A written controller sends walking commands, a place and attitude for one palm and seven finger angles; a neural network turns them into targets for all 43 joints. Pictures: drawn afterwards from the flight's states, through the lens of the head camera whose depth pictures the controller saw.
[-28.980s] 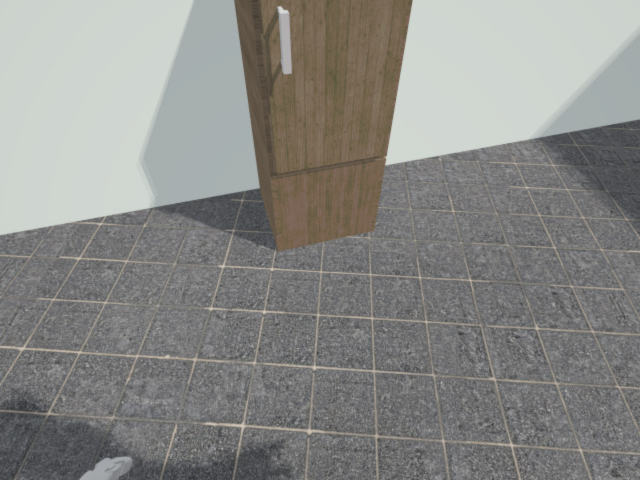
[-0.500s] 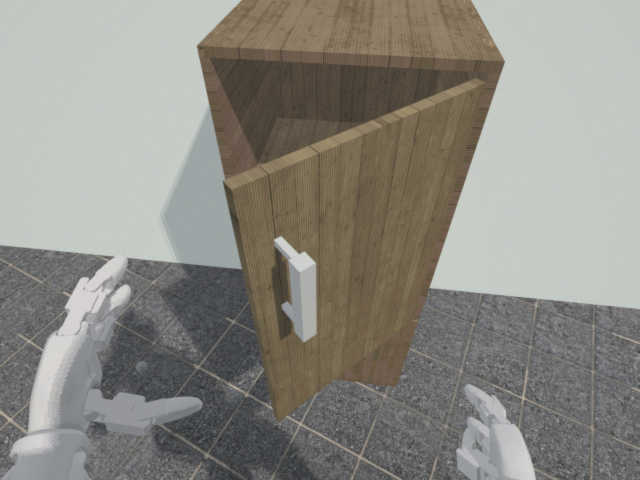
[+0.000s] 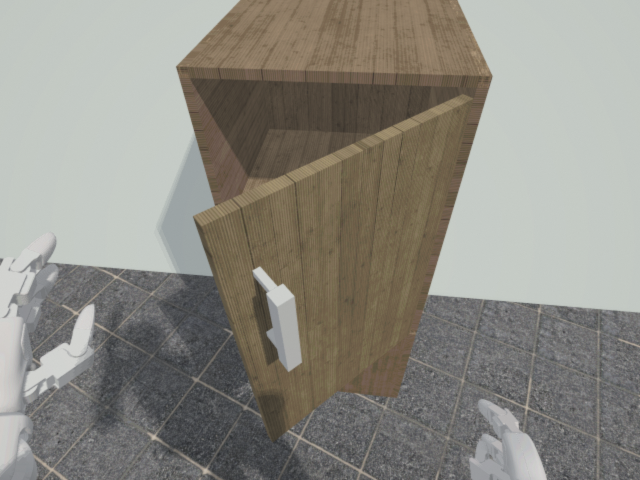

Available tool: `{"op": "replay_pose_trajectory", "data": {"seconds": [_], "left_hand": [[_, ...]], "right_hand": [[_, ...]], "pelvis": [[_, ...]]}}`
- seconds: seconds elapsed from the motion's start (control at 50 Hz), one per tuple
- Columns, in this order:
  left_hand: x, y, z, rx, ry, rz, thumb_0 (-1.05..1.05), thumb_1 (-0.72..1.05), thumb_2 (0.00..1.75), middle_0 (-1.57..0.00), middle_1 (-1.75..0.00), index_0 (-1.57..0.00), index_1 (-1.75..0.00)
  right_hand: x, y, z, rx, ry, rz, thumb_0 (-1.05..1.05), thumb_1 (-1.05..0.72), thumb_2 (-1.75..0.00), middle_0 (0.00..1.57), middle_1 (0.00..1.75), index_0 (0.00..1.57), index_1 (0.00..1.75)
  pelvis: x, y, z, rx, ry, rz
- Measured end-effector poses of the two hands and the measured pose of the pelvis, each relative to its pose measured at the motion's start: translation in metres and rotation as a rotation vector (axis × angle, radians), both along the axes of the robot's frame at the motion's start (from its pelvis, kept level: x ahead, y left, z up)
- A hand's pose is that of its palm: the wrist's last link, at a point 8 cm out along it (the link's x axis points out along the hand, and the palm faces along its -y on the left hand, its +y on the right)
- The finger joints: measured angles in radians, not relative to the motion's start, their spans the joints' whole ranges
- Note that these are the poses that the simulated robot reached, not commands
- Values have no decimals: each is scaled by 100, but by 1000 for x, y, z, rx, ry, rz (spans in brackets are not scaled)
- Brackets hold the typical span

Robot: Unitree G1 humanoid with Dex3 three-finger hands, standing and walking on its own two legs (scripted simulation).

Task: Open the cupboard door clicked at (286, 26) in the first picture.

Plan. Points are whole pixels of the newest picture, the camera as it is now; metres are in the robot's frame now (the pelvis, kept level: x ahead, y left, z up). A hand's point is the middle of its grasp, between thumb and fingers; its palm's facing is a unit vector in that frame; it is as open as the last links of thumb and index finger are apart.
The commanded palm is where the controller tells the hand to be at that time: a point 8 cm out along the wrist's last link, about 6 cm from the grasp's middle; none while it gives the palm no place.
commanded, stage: draw the hand back to the body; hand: left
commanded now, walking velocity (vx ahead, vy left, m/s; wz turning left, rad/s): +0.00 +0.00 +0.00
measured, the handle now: (276, 320) +0.28 +0.09 +0.08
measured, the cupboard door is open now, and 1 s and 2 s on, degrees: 45 45 45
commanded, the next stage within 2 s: step back with the hand held close in 0.36 s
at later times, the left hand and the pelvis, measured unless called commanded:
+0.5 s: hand (82, 355) +0.18 +0.25 +0.15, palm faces +0.45 -0.81 -0.39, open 7.4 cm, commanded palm +0.13 +0.29 +0.17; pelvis -0.01 -0.01 +0.00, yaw +0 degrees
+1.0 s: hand out of the picture +0.12 +0.29 +0.16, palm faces +0.39 -0.77 -0.50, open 7.4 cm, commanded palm +0.05 +0.33 +0.17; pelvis -0.09 +0.03 -0.01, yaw +0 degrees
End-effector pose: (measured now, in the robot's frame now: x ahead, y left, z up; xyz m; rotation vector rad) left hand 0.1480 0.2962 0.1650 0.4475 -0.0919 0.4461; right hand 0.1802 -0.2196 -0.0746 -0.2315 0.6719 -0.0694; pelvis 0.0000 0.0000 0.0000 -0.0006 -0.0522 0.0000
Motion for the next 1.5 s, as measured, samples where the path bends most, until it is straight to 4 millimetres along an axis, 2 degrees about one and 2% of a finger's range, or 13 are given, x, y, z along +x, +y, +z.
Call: {"op": "replay_pose_trajectory", "data": {"seconds": [0.08, 0.18, 0.32, 0.5, 0.62, 0.74, 0.82, 0.96, 1.08, 1.24, 1.32, 1.4, 1.5], "left_hand": [[2, 1, 5, 11, -13, 16, 1, 75, 84, -20, -30, -20, -30], [3, -5, -3, -14, 19, 11, 1, 84, 87, -20, -30, -20, -30], [-1, -12, -1, -13, 11, -3, 1, 88, 89, -21, -30, -21, -30], [-10, -9, -1, -14, 4, 13, 1, 89, 90, -21, -30, -21, -30], [-13, -3, 11, 68, -23, -21, 1, 89, 90, -21, -30, -21, -30], [-22, -2, 0, 70, 53, -85, 1, 89, 90, -21, -30, -21, -30], [-33, 5, 0, 90, 56, -113, 1, 89, 90, -21, -30, -21, -30], [-62, 24, 12, 147, -39, -109, 1, 89, 90, -21, -30, -21, -30], [-97, 36, 10, 173, -60, -57, 1, 89, 90, -21, -30, -21, -30], [-148, 40, 5, 135, -120, -22, 1, 89, 90, -21, -30, -21, -30], [-156, 56, 2, 113, -198, -20, 1, 89, 90, -21, -30, -21, -30], [-161, 72, 9, 121, -211, -1, 1, 89, 90, -21, -30, -21, -30], [-177, 64, 23, 119, -215, -60, 1, 89, 90, -21, -30, -21, -30]], "right_hand": [[4, -4, -1, 8, 4, -5, 1, -90, -90, 21, 30, 20, 30], [3, -8, -3, 15, 17, -9, 1, -90, -90, 21, 30, 20, 30], [-2, -10, -4, 13, 26, -9, 1, -90, -90, 21, 30, 20, 30], [-10, -11, -5, 22, 26, -13, 1, -90, -90, 21, 30, 20, 30], [-21, -14, -3, 5, 56, -33, 1, -90, -90, 21, 30, 21, 30], [-43, -18, -1, -13, 70, -103, 1, -90, -90, 21, 30, 21, 30], [-63, -15, 0, -27, 79, -133, 1, -90, -90, 21, 30, 20, 30], [-98, 1, 0, -43, 68, -126, 1, -90, -90, 21, 30, 20, 30], [-123, 15, -9, -27, 58, -88, 1, -90, -90, 21, 30, 20, 30], [-152, 28, -19, -50, 106, -31, 1, -90, -90, 21, 30, 21, 30], [-165, 35, -15, -100, 88, -31, 1, -90, -90, 21, 30, 21, 30], [-180, 50, -7, -75, 58, -27, 1, -90, -90, 21, 30, 21, 30], [-205, 61, 4, -23, 45, -32, 1, -90, -90, 21, 30, 21, 30]], "pelvis": [[2, -3, 0, 2, 1, -1], [2, -6, 1, 4, 4, -2], [-1, -11, 1, 3, -2, 2], [-9, -12, 1, 1, -16, 3], [-21, -9, 0, -18, 14, 5], [-37, 4, -1, -20, 34, -16], [-51, 12, -2, -22, 34, -22], [-80, 25, -7, -29, 28, -16], [-106, 30, -13, -38, 24, 24], [-133, 38, -19, -27, 22, 43], [-148, 49, -25, -33, 29, 65], [-170, 53, -16, -52, 25, 57], [-191, 53, -6, -74, 58, 13]]}}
